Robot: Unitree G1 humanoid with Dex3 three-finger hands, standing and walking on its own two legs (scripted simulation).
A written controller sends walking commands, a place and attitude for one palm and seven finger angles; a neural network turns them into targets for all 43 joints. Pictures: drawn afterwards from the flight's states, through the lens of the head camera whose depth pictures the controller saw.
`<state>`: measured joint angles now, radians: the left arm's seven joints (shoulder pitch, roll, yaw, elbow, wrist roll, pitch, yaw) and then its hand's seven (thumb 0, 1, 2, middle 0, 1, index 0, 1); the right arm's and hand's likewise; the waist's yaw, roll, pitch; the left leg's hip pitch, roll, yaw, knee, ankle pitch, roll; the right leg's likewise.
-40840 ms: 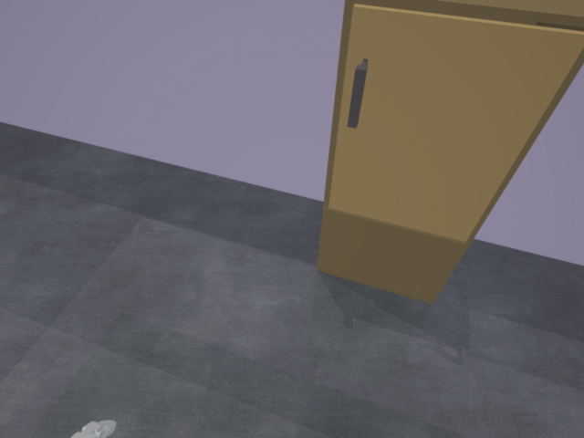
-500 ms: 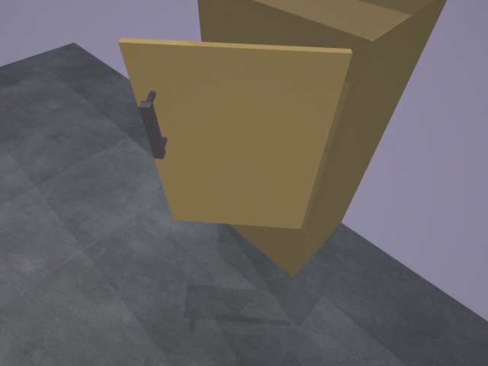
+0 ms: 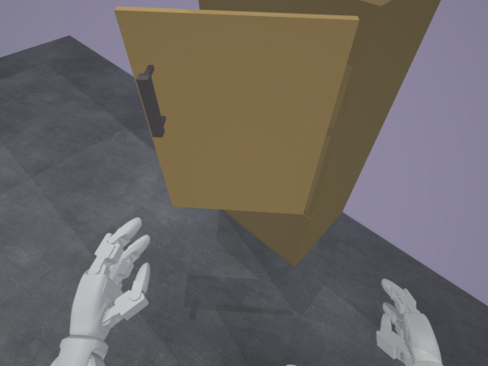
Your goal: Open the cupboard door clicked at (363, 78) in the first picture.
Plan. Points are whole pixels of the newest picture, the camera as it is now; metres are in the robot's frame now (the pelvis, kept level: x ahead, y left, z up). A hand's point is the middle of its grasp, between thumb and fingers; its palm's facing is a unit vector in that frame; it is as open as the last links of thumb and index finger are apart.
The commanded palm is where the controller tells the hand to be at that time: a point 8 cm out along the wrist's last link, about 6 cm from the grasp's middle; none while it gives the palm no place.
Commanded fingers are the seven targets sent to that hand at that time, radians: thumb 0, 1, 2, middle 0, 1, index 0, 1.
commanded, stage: raise the hand with hooked fingers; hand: left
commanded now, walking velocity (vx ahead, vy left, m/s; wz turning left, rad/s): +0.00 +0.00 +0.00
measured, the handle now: (154, 102) +0.60 +0.22 +0.10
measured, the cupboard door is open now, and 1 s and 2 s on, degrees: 39 39 39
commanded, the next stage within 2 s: move the hooked fingers beside the handle in 1.80 s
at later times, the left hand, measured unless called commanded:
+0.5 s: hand (105, 287) +0.23 +0.22 +0.04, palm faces -0.03 -1.00 -0.06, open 10.9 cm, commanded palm +0.20 +0.27 +0.05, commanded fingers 0.00 -0.06 0.49 -0.27 -0.92 -0.27 -0.92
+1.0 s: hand (64, 247) +0.26 +0.27 +0.09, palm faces +0.02 -1.00 -0.07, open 13.6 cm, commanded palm +0.24 +0.32 +0.10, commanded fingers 0.00 -0.50 0.30 -0.30 -1.20 -0.30 -1.20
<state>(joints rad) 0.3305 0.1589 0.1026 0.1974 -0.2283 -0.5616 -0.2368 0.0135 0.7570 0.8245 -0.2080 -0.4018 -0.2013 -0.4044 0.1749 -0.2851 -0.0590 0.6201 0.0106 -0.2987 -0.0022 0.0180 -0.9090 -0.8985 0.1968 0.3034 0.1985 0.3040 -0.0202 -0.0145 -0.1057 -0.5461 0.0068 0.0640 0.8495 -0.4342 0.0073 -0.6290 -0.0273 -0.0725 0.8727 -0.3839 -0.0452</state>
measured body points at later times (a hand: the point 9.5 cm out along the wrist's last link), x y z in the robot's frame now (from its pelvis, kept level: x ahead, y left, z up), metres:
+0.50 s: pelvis +0.00 +0.01 -0.01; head +0.05 +0.01 +0.43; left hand +0.23 +0.27 +0.05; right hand +0.16 -0.20 -0.10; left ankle -0.01 +0.12 -0.70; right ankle +0.03 -0.09 -0.70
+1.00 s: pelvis +0.01 +0.02 +0.01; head +0.04 +0.02 +0.46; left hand +0.26 +0.32 +0.10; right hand +0.20 -0.21 -0.05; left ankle -0.01 +0.12 -0.70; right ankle +0.03 -0.09 -0.70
